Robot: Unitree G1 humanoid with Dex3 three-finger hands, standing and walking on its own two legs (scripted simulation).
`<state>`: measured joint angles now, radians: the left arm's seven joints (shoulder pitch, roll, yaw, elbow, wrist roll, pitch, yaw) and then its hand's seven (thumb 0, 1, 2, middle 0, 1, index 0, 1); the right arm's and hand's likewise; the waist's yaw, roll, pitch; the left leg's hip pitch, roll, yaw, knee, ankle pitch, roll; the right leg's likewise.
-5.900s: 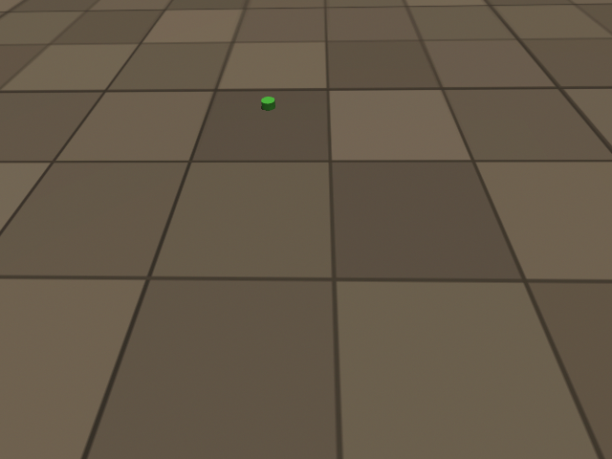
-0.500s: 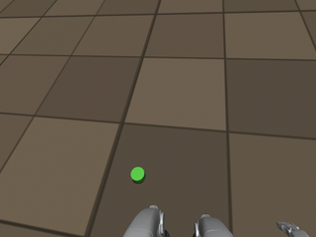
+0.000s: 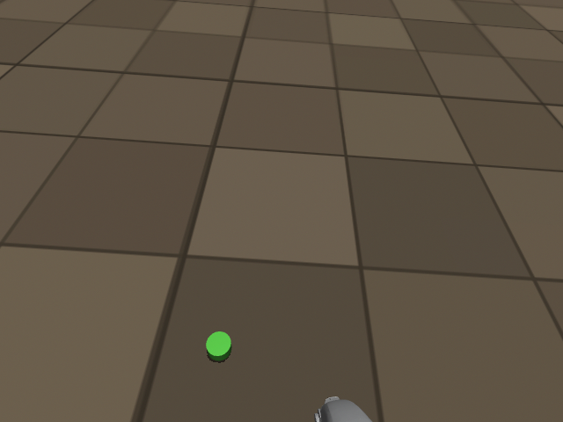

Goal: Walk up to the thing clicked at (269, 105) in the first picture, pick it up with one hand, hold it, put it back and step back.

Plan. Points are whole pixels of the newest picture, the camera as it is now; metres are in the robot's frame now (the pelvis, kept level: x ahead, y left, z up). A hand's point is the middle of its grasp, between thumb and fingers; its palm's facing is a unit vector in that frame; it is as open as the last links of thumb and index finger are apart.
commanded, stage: walk up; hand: left
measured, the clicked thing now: (219, 346) +0.51 +0.17 -0.74
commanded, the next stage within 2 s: none
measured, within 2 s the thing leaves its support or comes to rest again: neither
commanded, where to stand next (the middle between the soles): +0.13 -0.08 m, yaw +2 degrees
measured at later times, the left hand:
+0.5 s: hand (138, 415) +0.19 +0.23 -0.16, palm faces -0.04 -0.93 -0.36, open 7.4 cm
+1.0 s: hand out of the picture +0.18 +0.20 -0.14, palm faces -0.01 -0.95 -0.32, open 7.4 cm
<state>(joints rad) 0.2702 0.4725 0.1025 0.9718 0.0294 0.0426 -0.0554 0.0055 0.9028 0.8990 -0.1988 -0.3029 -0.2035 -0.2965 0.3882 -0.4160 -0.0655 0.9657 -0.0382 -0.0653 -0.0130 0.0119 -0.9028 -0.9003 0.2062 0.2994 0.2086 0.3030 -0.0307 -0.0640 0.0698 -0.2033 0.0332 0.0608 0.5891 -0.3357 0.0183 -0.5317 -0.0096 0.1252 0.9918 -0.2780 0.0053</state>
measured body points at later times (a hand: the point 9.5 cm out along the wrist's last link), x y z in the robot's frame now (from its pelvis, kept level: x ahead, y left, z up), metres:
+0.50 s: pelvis +0.07 -0.03 -0.02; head +0.10 -0.03 +0.43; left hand +0.19 +0.28 -0.14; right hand +0.12 -0.34 -0.14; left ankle +0.13 +0.09 -0.73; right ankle +0.07 -0.17 -0.72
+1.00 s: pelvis +0.08 -0.05 +0.01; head +0.09 -0.05 +0.46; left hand +0.18 +0.25 -0.12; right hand +0.18 -0.35 -0.11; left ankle +0.13 +0.09 -0.73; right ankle +0.07 -0.17 -0.73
